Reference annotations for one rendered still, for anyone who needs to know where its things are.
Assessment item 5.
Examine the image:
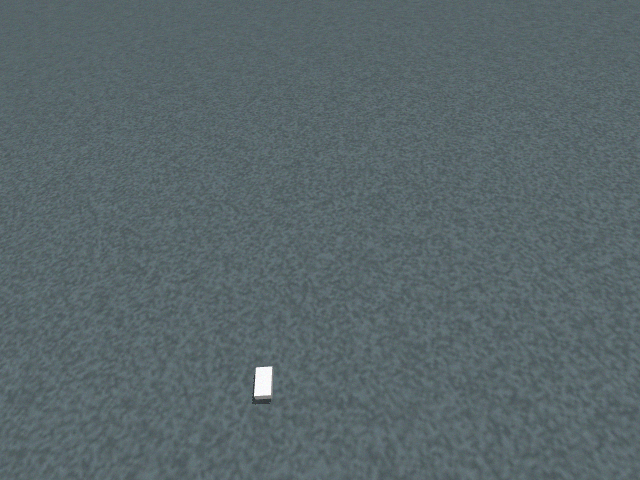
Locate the small box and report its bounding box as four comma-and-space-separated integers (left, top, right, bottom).
254, 366, 274, 400

